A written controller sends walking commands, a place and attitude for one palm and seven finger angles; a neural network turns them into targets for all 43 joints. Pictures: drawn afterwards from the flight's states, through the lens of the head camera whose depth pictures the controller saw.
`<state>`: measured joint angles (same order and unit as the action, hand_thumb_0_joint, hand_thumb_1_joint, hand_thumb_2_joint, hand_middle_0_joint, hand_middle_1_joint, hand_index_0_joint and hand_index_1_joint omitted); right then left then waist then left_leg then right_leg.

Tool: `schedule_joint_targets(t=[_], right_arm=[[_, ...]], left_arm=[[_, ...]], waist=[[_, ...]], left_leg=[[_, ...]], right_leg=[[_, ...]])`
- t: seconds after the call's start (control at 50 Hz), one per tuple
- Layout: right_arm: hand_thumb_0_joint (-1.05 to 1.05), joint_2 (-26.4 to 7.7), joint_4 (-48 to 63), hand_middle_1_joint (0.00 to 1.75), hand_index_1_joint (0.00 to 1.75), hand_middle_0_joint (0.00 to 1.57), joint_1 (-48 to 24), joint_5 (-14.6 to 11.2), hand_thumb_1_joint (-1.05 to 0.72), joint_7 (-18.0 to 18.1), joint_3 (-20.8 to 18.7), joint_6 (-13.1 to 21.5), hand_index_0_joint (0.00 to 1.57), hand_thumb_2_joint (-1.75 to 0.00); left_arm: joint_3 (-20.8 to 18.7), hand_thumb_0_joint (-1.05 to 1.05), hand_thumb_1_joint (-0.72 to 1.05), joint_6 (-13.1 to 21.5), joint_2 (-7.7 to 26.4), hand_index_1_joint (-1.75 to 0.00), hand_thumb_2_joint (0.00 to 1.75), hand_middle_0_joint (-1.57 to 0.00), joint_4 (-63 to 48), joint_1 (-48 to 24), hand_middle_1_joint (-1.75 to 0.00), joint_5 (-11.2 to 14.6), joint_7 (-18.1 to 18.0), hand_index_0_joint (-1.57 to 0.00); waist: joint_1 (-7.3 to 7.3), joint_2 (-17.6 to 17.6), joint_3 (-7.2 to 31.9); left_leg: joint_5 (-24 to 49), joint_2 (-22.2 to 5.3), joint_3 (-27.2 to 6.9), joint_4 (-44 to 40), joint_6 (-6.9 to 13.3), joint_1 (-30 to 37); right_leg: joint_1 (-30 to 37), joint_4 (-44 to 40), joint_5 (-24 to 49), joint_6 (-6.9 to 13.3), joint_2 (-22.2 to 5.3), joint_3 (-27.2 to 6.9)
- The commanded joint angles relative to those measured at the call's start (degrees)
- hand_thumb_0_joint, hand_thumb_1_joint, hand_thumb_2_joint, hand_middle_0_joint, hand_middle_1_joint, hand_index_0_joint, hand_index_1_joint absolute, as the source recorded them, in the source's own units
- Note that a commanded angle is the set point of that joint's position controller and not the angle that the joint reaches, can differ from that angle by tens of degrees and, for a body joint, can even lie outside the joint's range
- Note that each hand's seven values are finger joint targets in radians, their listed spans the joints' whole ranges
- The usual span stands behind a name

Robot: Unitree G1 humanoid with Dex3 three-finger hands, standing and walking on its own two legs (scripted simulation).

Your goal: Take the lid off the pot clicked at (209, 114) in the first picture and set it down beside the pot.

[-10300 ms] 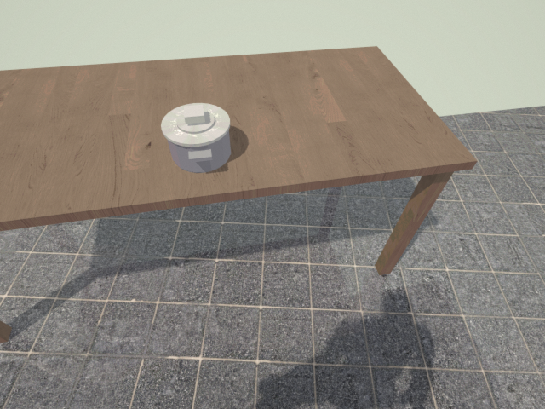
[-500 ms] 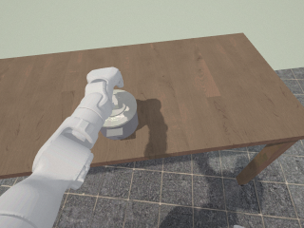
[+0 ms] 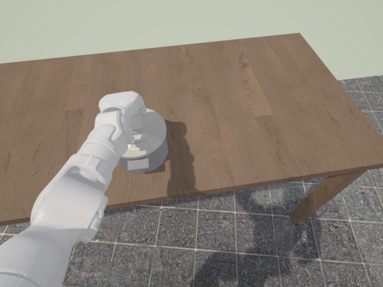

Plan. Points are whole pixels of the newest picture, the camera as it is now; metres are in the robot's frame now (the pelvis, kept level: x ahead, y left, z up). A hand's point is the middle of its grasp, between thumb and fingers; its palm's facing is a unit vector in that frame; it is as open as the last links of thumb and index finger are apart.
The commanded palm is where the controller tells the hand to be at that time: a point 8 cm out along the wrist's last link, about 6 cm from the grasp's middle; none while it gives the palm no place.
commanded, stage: lower the open fingers around the knob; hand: left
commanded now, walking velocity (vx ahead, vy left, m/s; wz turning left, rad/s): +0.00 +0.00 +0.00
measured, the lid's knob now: (133, 124) +0.50 +0.12 +0.02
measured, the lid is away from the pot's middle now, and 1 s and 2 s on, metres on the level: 0.00 0.00 0.01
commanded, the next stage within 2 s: close the fingers and squeeze the knob in 0.30 s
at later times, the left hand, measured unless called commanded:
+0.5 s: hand (130, 129) +0.46 +0.12 +0.04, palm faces -0.35 -0.06 -0.94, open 10.3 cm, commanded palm +0.47 +0.11 +0.10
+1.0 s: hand (133, 126) +0.47 +0.11 +0.05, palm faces -0.35 -0.08 -0.93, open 8.5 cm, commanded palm +0.47 +0.11 +0.10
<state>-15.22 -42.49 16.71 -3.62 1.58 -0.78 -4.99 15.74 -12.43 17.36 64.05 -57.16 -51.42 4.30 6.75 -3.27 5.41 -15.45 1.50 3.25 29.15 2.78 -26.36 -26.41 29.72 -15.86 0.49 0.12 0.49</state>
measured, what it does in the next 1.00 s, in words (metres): stands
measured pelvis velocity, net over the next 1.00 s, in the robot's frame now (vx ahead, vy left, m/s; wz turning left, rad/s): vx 0.00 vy -0.01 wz -0.01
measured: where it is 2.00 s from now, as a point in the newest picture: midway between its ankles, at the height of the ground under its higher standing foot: outside the picture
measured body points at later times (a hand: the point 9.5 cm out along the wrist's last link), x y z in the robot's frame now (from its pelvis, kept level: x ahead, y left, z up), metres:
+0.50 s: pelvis +0.00 +0.00 +0.00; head +0.06 -0.02 +0.44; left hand +0.48 +0.12 +0.10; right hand +0.05 -0.26 -0.15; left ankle -0.02 +0.09 -0.73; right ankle -0.02 -0.11 -0.73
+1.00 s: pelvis +0.00 -0.01 +0.00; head +0.06 -0.03 +0.44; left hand +0.48 +0.11 +0.10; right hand +0.03 -0.27 -0.14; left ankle -0.02 +0.09 -0.73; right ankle -0.02 -0.11 -0.73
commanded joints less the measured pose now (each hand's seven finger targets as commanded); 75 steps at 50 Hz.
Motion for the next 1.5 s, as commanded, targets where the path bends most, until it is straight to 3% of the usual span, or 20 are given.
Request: schedule_joint_targets(t=[0.0, 0.06, 0.12, 0.26, 0.38, 0.4, 0.54, 0.58, 0.64, 0.68, 0.72, 0.8, 0.98, 1.02, 1.14, 1.28, 1.34, 1.38, 1.44, 1.48], right_arm=[[0.0, -7.79, 4.24, 0.3, 0.3, 0.2, 2.86, 0.61, -0.9, -0.04, -2.52, 1.22, 0.2, -0.9], [0.0, -8.02, 3.92, 0.3, 0.3, 0.2, 2.85, 0.36, -0.9, -0.12, -2.24, 0.76, 0.2, -0.9], [0.0, -7.21, 4.32, 0.3, 0.3, 0.2, 2.73, 0.43, -0.9, -0.37, -2.64, 1.55, 0.2, -0.9], [0.0, -7.6, 4.24, 0.3, 0.3, 0.2, 1.9, 0.63, -0.9, -0.94, -2.57, 0.11, 0.2, -0.9], [0.0, -7.29, 4.25, 0.3, 0.3, 0.2, 1.48, 0.39, -0.9, -0.29, -2.31, 0.55, 0.2, -0.9], [0.0, -7.32, 4.16, 0.3, 0.3, 0.2, 1.6, 0.48, -0.9, -0.27, -2.19, 0.57, 0.2, -0.9], [0.0, -7.14, 4.27, 0.3, 0.3, 0.2, 2.03, 0.44, -0.9, 0.26, -2.19, 1.7, 0.2, -0.9], [0.0, -7.51, 4.25, 0.3, 0.3, 0.2, 2.19, 0.41, -0.9, 0.27, -1.9, 1.4, 0.2, -0.9], [0.0, -7.49, 4.52, 0.3, 0.3, 0.2, 1.88, 0.2, -0.9, 0.27, -1.78, 1.08, 0.2, -0.9], [0.0, -7.4, 4.78, 0.3, 0.3, 0.2, 1.52, 0.12, -0.9, 0.36, -1.87, 1.52, 0.2, -0.9], [0.0, -7.37, 4.67, 0.3, 0.3, 0.2, 2.25, 0.22, -0.9, 0.43, -2.01, 1.63, 0.2, -0.9], [0.0, -7.57, 4.45, 0.3, 0.3, 0.2, 2.3, 0.2, -0.9, 0.39, -1.96, 1.33, 0.2, -0.9], [0.0, -7.39, 4.84, 0.3, 0.3, 0.2, 2.14, 0.38, -0.9, 0.35, -2.18, 1.36, 0.2, -0.9], [0.0, -7.75, 4.67, 0.3, 0.3, 0.2, 2.16, 0.33, -0.9, 0.35, -2.01, 0.76, 0.2, -0.9], [0.0, -7.33, 4.92, 0.3, 0.3, 0.2, 1.89, 0.15, -0.9, 0.48, -2.05, 0.59, 0.2, -0.9], [0.0, -7.44, 5.09, 0.3, 0.3, 0.2, 1.81, 0.19, -0.9, 0.56, -2.16, 0.61, 0.2, -0.9], [0.0, -7.23, 4.62, 0.3, 0.3, 0.2, 1.91, 0.29, -0.9, 0.37, -2.25, 0.53, 0.2, -0.9], [0.0, -7.62, 4.38, 0.3, 0.3, 0.2, 1.84, 0.23, -0.9, 0.43, -1.99, 0.59, 0.2, -0.9], [0.0, -7.26, 4.47, 0.3, 0.3, 0.2, 1.89, 0.3, -0.9, 0.32, -2.21, 0.77, 0.2, -0.9], [0.0, -7.37, 4.5, 0.3, 0.3, 0.2, 1.95, 0.44, -0.9, 0.33, -2.28, 1.08, 0.2, -0.9]], left_arm=[[-3.58, 0.0, -0.27, 0.64, 10.29, -0.08, 1.32, -0.81, -10.12, -28.46, -0.08, -1.38, -3.59, -0.81], [-3.07, 0.0, -0.27, -0.66, 10.03, -0.08, 1.32, -0.81, -7.22, -28.79, -0.08, -1.9, -4.55, -0.81], [-1.99, 0.0, -0.27, 0.12, 8.49, -0.08, 1.32, -0.81, -12.94, -32.84, -0.08, -1.66, -5.07, -0.81], [-1.59, 0.0, -0.27, -1.81, 6.43, -0.08, 1.32, -0.81, -7.15, -26.74, -0.08, -1.19, -4.42, -0.81], [-1.7, 0.0, -0.27, -1.23, 6.73, -0.08, 1.32, -0.81, -8.65, -29.6, -0.08, -1.05, -4.68, -0.81], [-0.22, 0.0, -0.13, -1.43, 5.15, -0.63, 1.02, -0.53, -7.94, -29.7, -0.63, -0.69, -4.76, -0.53], [-1.46, 0.0, -0.07, -1.35, 7.42, -0.77, 1.03, -0.52, -9.99, -32.28, -0.77, -1.08, -5.04, -0.52], [-3.72, 0.0, -0.05, -1.76, 9.86, -0.8, 1.02, -0.53, -7.35, -29.22, -0.8, -1.43, -4.87, -0.53], [-0.9, 0.0, -0.02, -2.73, 7.13, -0.84, 1.02, -0.53, -5.43, -28.57, -0.84, -1.56, -4.45, -0.53], [-1.88, 0.0, 0.0, -1.98, 7.83, -0.87, 1.02, -0.54, -8.03, -30.92, -0.87, -0.98, -4.31, -0.54], [-2.7, 0.0, 0.02, -1.3, 9.29, -0.89, 1.01, -0.55, -8.99, -30.08, -0.89, -1.04, -4.08, -0.55], [-0.99, 0.0, 0.07, -1.48, 7.35, -0.93, 0.99, -0.56, -7.78, -29.63, -0.93, -1.07, -3.74, -0.56], [-4.33, 0.0, 0.18, -1.12, 10.78, -1.0, 0.94, -0.62, -8.68, -26.71, -1.0, -1.28, -3.94, -0.62], [-3.97, 0.0, 0.2, -1.7, 11.43, -1.01, 0.92, -0.63, -7.64, -26.91, -1.01, -1.76, -3.75, -0.63], [-1.81, 0.0, 0.29, -1.49, 8.75, -1.04, 0.86, -0.68, -8.5, -28.44, -1.04, -1.55, -3.39, -0.68], [-3.49, 0.0, 0.29, -0.84, 10.1, -1.04, 0.93, -0.64, -9.43, -29.09, -1.0, -1.64, -3.91, -0.71], [-0.76, 0.0, 0.31, -1.38, 6.74, -1.05, 0.94, -0.63, -7.9, -29.21, -0.99, -1.72, -4.27, -0.74], [-2.97, 0.0, 0.33, -1.58, 9.25, -1.06, 0.95, -0.64, -7.45, -30.11, -0.99, -1.5, -4.68, -0.76], [-0.81, 0.0, 0.36, -1.79, 6.61, -1.08, 0.97, -0.64, -8.37, -30.43, -0.99, -1.59, -4.83, -0.79], [-2.88, 0.0, 0.39, -1.31, 8.39, -1.08, 0.98, -0.65, -8.92, -30.56, -1.0, -1.3, -4.93, -0.82]], waist=[[1.12, 3.36, 25.22], [1.81, 4.92, 22.66], [1.33, -0.65, 28.67], [1.35, 5.46, 23.17], [1.33, 4.12, 23.33], [1.98, 3.98, 22.31], [1.94, 3.04, 25.99], [1.23, 5.63, 25.19], [2.22, 5.66, 21.42], [1.87, 4.28, 23.38], [1.63, 3.51, 25.77], [2.34, 4.81, 22.84], [0.79, 5.29, 26.08], [1.45, 5.99, 23.5], [1.87, 2.98, 22.95], [1.24, 4.16, 25.28], [2.2, 3.38, 22.87], [1.84, 4.23, 23.19], [2.13, 3.27, 24.15], [1.62, 3.75, 25.71]], left_leg=[[26.0, -0.97, -2.87, 1.59, 1.11, 16.69], [22.53, -0.97, -2.84, 1.19, 1.0, 13.7], [28.33, -1.18, -3.79, 2.0, 0.75, 19.84], [25.79, -1.33, -3.55, 1.79, 0.89, 15.52], [23.36, -1.27, -3.75, 1.17, 0.87, 16.11], [21.79, -1.22, -3.68, 0.95, 0.86, 15.69], [21.33, -0.76, -3.06, 1.22, 1.13, 16.32], [22.13, -0.68, -3.12, 1.09, 1.17, 13.86], [18.95, -0.6, -2.2, 0.77, 1.27, 11.61], [19.94, -0.46, -2.53, 0.93, 1.33, 12.74], [21.28, -0.48, -2.59, 1.15, 1.36, 14.63], [19.96, -0.63, -2.28, 1.0, 1.42, 12.79], [23.31, -0.27, -1.82, 1.43, 1.6, 12.93], [21.31, -0.26, -1.36, 1.19, 1.61, 11.4], [21.03, -0.48, -1.6, 1.21, 1.55, 13.24], [22.93, -0.79, -2.34, 1.28, 1.36, 14.19], [22.54, -1.04, -2.42, 1.41, 1.23, 14.88], [21.67, -0.89, -2.56, 1.13, 1.23, 13.81], [22.58, -1.11, -2.72, 1.19, 1.11, 15.5], [23.68, -1.1, -3.11, 1.48, 1.21, 16.15]], right_leg=[[6.11, -0.6, 25.89, 0.89, 1.2, 0.41], [4.98, -0.55, 23.6, 0.88, 1.34, 0.62], [4.66, 0.12, 25.29, 1.01, 1.29, 0.53], [4.18, -0.23, 24.3, 0.82, 1.49, 1.14], [3.65, -0.49, 21.73, 1.09, 1.39, 0.88], [3.22, -0.47, 20.8, 0.98, 1.38, 1.03], [6.02, -0.49, 23.08, 0.85, 1.09, 0.25], [7.74, -0.46, 24.5, 0.97, 1.08, 0.1], [6.6, -1.0, 23.22, 0.71, 1.07, 0.17], [7.09, -0.89, 23.74, 0.88, 0.99, -0.1], [7.94, -0.79, 24.96, 0.77, 0.98, -0.2], [7.0, -0.97, 24.33, 0.71, 1.09, 0.1], [10.81, -0.93, 29.13, 0.72, 0.91, -0.57], [9.99, -1.09, 28.77, 0.51, 0.9, -0.46], [7.42, -1.0, 25.79, 0.75, 1.0, -0.16], [7.69, -0.69, 25.67, 0.93, 1.1, -0.1], [4.92, -0.68, 24.05, 0.85, 1.33, 0.56], [5.63, -0.68, 23.61, 0.96, 1.34, 0.26], [5.09, -0.46, 23.64, 0.89, 1.3, 0.46], [5.7, -0.54, 24.23, 0.95, 1.39, 0.29]])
